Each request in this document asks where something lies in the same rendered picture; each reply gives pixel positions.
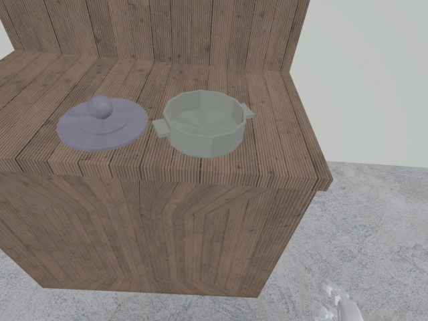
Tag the knob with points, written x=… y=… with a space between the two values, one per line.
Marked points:
x=100 y=106

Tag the right robot hand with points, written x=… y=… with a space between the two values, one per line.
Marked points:
x=346 y=310

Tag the table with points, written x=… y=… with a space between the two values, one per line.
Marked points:
x=146 y=217

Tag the pot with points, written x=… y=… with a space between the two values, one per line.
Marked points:
x=203 y=124

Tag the lid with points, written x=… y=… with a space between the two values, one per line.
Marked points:
x=78 y=129

